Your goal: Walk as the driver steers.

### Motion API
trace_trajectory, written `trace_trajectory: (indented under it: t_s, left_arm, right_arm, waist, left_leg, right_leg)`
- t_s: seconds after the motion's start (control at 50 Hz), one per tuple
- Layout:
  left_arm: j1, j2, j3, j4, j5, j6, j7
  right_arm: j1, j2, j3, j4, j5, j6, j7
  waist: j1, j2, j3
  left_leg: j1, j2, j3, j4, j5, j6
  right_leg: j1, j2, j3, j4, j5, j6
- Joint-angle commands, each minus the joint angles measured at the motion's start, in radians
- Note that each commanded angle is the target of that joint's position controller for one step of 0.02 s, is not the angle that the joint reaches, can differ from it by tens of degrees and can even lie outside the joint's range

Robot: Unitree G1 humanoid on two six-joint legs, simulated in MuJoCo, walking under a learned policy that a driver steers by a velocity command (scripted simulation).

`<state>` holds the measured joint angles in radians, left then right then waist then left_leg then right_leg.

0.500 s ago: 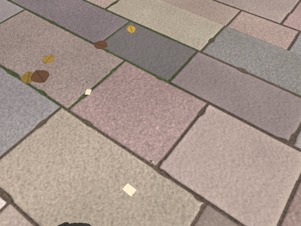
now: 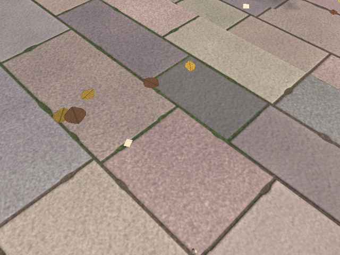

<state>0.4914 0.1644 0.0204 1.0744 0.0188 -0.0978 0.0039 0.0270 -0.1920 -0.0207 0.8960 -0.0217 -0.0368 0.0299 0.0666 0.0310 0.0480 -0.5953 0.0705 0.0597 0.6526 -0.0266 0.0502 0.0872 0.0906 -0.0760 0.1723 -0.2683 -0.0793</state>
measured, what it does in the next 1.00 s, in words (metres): walks ahead: left foot, then right foot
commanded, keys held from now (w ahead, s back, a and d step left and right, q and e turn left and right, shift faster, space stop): w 0.64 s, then w+q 0.36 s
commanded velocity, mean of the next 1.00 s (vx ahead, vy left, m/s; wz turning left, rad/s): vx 0.50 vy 0.00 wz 0.11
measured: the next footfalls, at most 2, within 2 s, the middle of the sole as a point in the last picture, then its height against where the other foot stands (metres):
left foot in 0.10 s outside the picture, level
right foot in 0.68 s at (208, 242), level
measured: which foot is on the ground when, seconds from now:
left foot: up 0.00-0.08, down 0.10-0.68, up 0.70-1.00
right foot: down 0.00-0.10, up 0.12-0.66, down 0.68-1.00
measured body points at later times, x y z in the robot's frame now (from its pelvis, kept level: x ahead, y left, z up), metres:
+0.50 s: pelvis +0.26 +0.04 +0.01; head +0.28 +0.05 +0.45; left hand +0.41 +0.27 -0.13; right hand +0.18 -0.19 -0.14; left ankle +0.19 +0.10 -0.74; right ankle +0.42 -0.11 -0.69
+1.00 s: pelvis +0.53 -0.01 +0.01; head +0.55 -0.01 +0.45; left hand +0.47 +0.23 -0.14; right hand +0.65 -0.24 -0.14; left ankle +0.62 +0.16 -0.67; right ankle +0.49 -0.07 -0.74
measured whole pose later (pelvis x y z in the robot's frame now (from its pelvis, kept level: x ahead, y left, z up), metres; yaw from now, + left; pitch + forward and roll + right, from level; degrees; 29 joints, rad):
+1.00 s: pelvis +0.53 -0.01 +0.01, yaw +8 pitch -1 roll -1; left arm 0.40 0.18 0.05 1.04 0.02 -0.11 0.01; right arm 0.19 -0.21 -0.07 0.94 -0.03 -0.02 0.03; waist 0.01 0.04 0.04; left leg -0.66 0.10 0.00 0.97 -0.07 0.07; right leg -0.02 0.05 -0.23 0.25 -0.23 -0.08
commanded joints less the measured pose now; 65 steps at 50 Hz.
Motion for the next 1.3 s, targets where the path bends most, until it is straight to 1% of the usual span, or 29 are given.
trace_trajectory:
  t_s: [0.02, 0.06, 0.1, 0.12, 0.14, 0.16, 0.18, 0.2, 0.24, 0.36, 0.56, 0.62, 0.66, 0.68, 0.7, 0.72, 0.74, 0.76, 0.8, 0.9, 1.0, 1.1, 1.16, 1.2, 1.22, 1.24, 1.26, 1.28, 1.3]
  left_arm:
    - [0.068, 0.147, 0.027, -0.005, 0.009, -0.002, 0.014]
    - [0.033, 0.161, 0.031, -0.005, 0.011, 0.0, 0.018]
    - [0.004, 0.161, 0.029, -0.012, 0.002, 0.004, 0.015]
    - [0.019, 0.109, 0.013, -0.051, -0.021, 0.001, 0.007]
    - [0.113, 0.068, 0.013, -0.046, -0.037, 0.004, 0.002]
    - [0.016, 0.144, 0.036, -0.053, -0.01, 0.01, 0.005]
    - [-0.066, 0.134, 0.036, -0.082, -0.006, 0.005, -0.001]
    - [-0.102, 0.115, 0.035, -0.086, -0.003, 0.004, -0.004]
    - [-0.08, 0.082, 0.033, -0.077, 0.018, 0.029, -0.015]
    - [-0.261, 0.084, 0.036, -0.144, 0.017, 0.063, -0.032]
    - [-0.561, 0.083, 0.019, -0.25, 0.002, 0.048, -0.031]
    - [-0.511, 0.098, 0.028, -0.247, 0.001, 0.033, -0.024]
    - [-0.264, 0.129, 0.05, -0.166, 0.007, 0.017, -0.009]
    - [-0.08, 0.192, 0.072, -0.121, 0.031, 0.006, 0.003]
    - [0.018, 0.301, 0.099, -0.116, 0.052, 0.007, 0.005]
    - [-0.05, 0.266, 0.095, -0.125, 0.013, 0.023, -0.005]
    - [-0.171, 0.207, 0.077, -0.142, -0.001, 0.025, -0.008]
    - [-0.241, 0.141, 0.06, -0.153, -0.002, 0.017, -0.013]
    - [-0.259, 0.084, 0.042, -0.135, -0.003, 0.003, -0.004]
    - [-0.159, 0.117, 0.047, -0.101, -0.003, -0.025, 0.006]
    - [-0.096, 0.112, 0.038, -0.085, -0.002, -0.026, 0.014]
    - [-0.008, 0.142, 0.044, -0.056, 0.001, -0.014, 0.031]
    - [-0.023, 0.172, 0.052, -0.057, 0.006, 0.001, 0.04]
    - [-0.043, 0.204, 0.062, -0.067, 0.009, 0.018, 0.04]
    - [-0.057, 0.215, 0.065, -0.08, 0.005, 0.027, 0.034]
    - [-0.055, 0.177, 0.053, -0.106, -0.002, 0.026, 0.025]
    - [-0.006, 0.072, 0.035, -0.159, -0.022, 0.019, -0.001]
    - [-0.126, 0.158, 0.05, -0.174, -0.012, 0.011, -0.003]
    - [-0.186, 0.143, 0.046, -0.191, -0.029, 0.001, -0.005]
  right_arm:
    - [-0.099, -0.071, -0.014, -0.085, 0.001, -0.022, -0.003]
    - [-0.01, -0.084, -0.024, -0.062, 0.001, -0.033, -0.011]
    - [0.291, -0.131, -0.053, 0.039, -0.013, -0.05, -0.029]
    - [0.457, -0.225, -0.078, 0.065, -0.04, -0.057, -0.041]
    - [0.469, -0.273, -0.091, 0.068, -0.031, -0.046, -0.031]
    - [0.377, -0.221, -0.083, 0.062, 0.006, -0.036, -0.024]
    - [0.277, -0.161, -0.066, 0.044, 0.014, -0.039, -0.02]
    - [0.229, -0.113, -0.053, 0.041, 0.01, -0.046, -0.017]
    - [0.234, -0.058, -0.035, 0.066, 0.011, -0.058, -0.024]
    - [0.375, -0.103, -0.036, 0.12, 0.013, -0.075, -0.031]
    - [0.537, -0.103, -0.027, 0.174, -0.001, -0.066, -0.046]
    - [0.503, -0.121, -0.033, 0.177, -0.007, -0.063, -0.054]
    - [0.472, -0.129, -0.035, 0.176, -0.001, -0.058, -0.051]
    - [0.458, -0.108, -0.026, 0.152, 0.011, -0.061, -0.046]
    - [0.556, -0.003, -0.004, 0.125, 0.055, -0.059, -0.036]
    - [0.529, -0.099, -0.034, 0.14, 0.029, -0.052, -0.042]
    - [0.442, -0.106, -0.042, 0.115, 0.019, -0.048, -0.04]
    - [0.396, -0.084, -0.038, 0.105, 0.015, -0.049, -0.035]
    - [0.399, -0.051, -0.041, 0.109, -0.006, -0.025, -0.025]
    - [0.298, -0.029, -0.046, 0.057, -0.008, 0.016, -0.004]
    - [0.11, -0.022, -0.036, -0.018, -0.002, 0.013, 0.011]
    - [-0.027, -0.026, -0.027, -0.081, -0.008, 0.011, 0.02]
    - [0.011, -0.051, -0.038, -0.083, -0.012, 0.012, 0.016]
    - [0.148, -0.084, -0.057, -0.047, -0.015, 0.01, 0.01]
    - [0.275, -0.112, -0.074, -0.009, -0.021, 0.002, 0.003]
    - [0.408, -0.193, -0.102, 0.022, -0.041, -0.006, -0.01]
    - [0.389, -0.277, -0.117, 0.012, -0.021, -0.001, -0.015]
    - [0.397, -0.256, -0.111, 0.013, -0.001, 0.014, -0.025]
    - [0.322, -0.213, -0.097, 0.016, 0.002, 0.009, -0.034]
  waist:
    - [-0.02, -0.097, 0.073]
    - [-0.069, -0.105, 0.03]
    - [-0.188, -0.069, -0.127]
    - [-0.224, 0.053, -0.263]
    - [-0.178, 0.199, -0.347]
    - [-0.152, 0.049, -0.226]
    - [-0.119, 0.022, -0.094]
    - [-0.091, -0.007, -0.039]
    - [-0.04, 0.018, -0.014]
    - [-0.049, 0.02, 0.038]
    - [-0.127, 0.036, 0.075]
    - [-0.083, 0.042, 0.051]
    - [0.021, 0.019, -0.071]
    - [0.086, -0.029, -0.183]
    - [0.058, -0.241, -0.331]
    - [0.041, -0.136, -0.316]
    - [-0.009, -0.092, -0.153]
    - [-0.03, -0.058, -0.061]
    - [-0.08, -0.088, 0.005]
    - [-0.097, -0.084, 0.024]
    - [-0.067, -0.089, 0.06]
    - [-0.031, -0.09, 0.073]
    - [-0.067, -0.122, 0.033]
    - [-0.125, -0.139, -0.049]
    - [-0.183, -0.112, -0.119]
    - [-0.237, -0.011, -0.213]
    - [-0.157, 0.232, -0.29]
    - [-0.191, 0.017, -0.25]
    - [-0.157, -0.004, -0.129]
  left_leg:
    - [-0.036, -0.024, 0.015, -0.061, -0.065, 0.031]
    - [0.119, -0.074, 0.038, -0.111, -0.142, 0.065]
    - [0.508, -0.085, 0.022, -0.19, -0.103, 0.118]
    - [0.803, 0.168, -0.283, -0.208, -0.198, 0.194]
    - [0.94, 0.375, -0.713, -0.338, -0.198, 0.315]
    - [0.826, 0.314, -0.652, -0.375, -0.283, 0.278]
    - [0.672, 0.279, -0.507, -0.411, -0.257, 0.244]
    - [0.564, 0.229, -0.411, -0.449, -0.178, 0.208]
    - [0.449, 0.158, -0.28, -0.486, -0.067, 0.161]
    - [0.459, 0.117, -0.171, -0.547, 0.055, 0.158]
    - [0.691, 0.142, -0.114, -0.486, 0.284, 0.152]
    - [0.728, 0.157, -0.09, -0.376, 0.526, 0.134]
    - [0.662, 0.114, -0.057, -0.097, 0.669, 0.103]
    - [0.463, 0.072, -0.042, 0.153, 0.421, 0.085]
    - [0.101, -0.1, 0.035, 0.557, -0.234, 0.035]
    - [0.015, -0.113, -0.097, 0.668, -0.464, 0.053]
    - [-0.02, -0.051, -0.118, 0.663, -0.376, 0.06]
    - [0.002, -0.014, -0.116, 0.607, -0.305, 0.058]
    - [0.076, 0.023, -0.11, 0.528, -0.253, 0.046]
    - [-0.024, 0.039, -0.083, 0.474, -0.121, 0.026]
    - [-0.07, 0.025, -0.024, 0.213, 0.035, 0.013]
    - [-0.048, -0.008, 0.063, 0.023, -0.001, 0.051]
    - [0.058, -0.077, 0.112, -0.015, -0.137, 0.106]
    - [0.213, -0.146, 0.131, -0.046, -0.233, 0.153]
    - [0.39, -0.171, 0.109, -0.131, -0.21, 0.183]
    - [0.648, -0.001, -0.136, -0.203, -0.292, 0.242]
    - [0.927, 0.314, -0.715, -0.338, -0.266, 0.396]
    - [0.857, 0.312, -0.671, -0.404, -0.218, 0.374]
    - [0.743, 0.288, -0.51, -0.408, -0.15, 0.33]
  right_leg:
    - [0.038, -0.322, 0.132, 0.026, 0.588, -0.119]
    - [0.038, -0.317, 0.104, 0.145, 0.819, -0.097]
    - [-0.091, -0.257, 0.053, 0.487, 0.817, -0.063]
    - [-0.365, -0.181, 0.004, 0.815, 0.445, -0.03]
    - [-0.64, -0.008, 0.023, 1.114, -0.284, -0.008]
    - [-0.719, -0.077, 0.129, 1.159, -0.203, -0.024]
    - [-0.731, -0.117, 0.124, 1.117, -0.103, -0.026]
    - [-0.692, -0.149, 0.12, 1.059, -0.043, -0.023]
    - [-0.601, -0.178, 0.111, 0.983, -0.008, -0.001]
    - [-0.727, -0.204, 0.06, 0.821, 0.143, 0.047]
    - [-0.749, -0.149, 0.001, 0.449, 0.222, 0.023]
    - [-0.626, -0.104, -0.018, 0.381, 0.114, -0.023]
    - [-0.306, -0.047, -0.038, 0.288, 0.133, -0.065]
    - [-0.026, -0.187, 0.113, 0.275, 0.095, -0.11]
    - [0.269, -0.511, 0.581, 0.203, 0.006, -0.234]
    - [0.184, -0.528, 0.712, 0.103, -0.036, -0.239]
    - [0.025, -0.489, 0.542, 0.074, -0.089, -0.198]
    - [-0.116, -0.444, 0.422, 0.021, -0.048, -0.16]
    - [-0.256, -0.364, 0.245, -0.025, 0.064, -0.086]
    - [-0.242, -0.336, 0.062, -0.051, 0.259, -0.067]
    - [-0.19, -0.305, -0.062, -0.044, 0.389, -0.047]
    - [-0.03, -0.352, -0.129, 0.007, 0.555, -0.046]
    - [0.04, -0.368, -0.18, 0.152, 0.913, -0.038]
    - [0.045, -0.372, -0.196, 0.393, 1.064, -0.038]
    - [-0.034, -0.362, -0.208, 0.605, 0.964, -0.021]
    - [-0.265, -0.329, -0.203, 0.904, 0.611, 0.005]
    - [-0.703, -0.091, -0.131, 1.282, -0.274, 0.061]
    - [-0.795, -0.119, 0.048, 1.298, -0.191, 0.049]
    - [-0.818, -0.167, 0.069, 1.255, -0.107, 0.035]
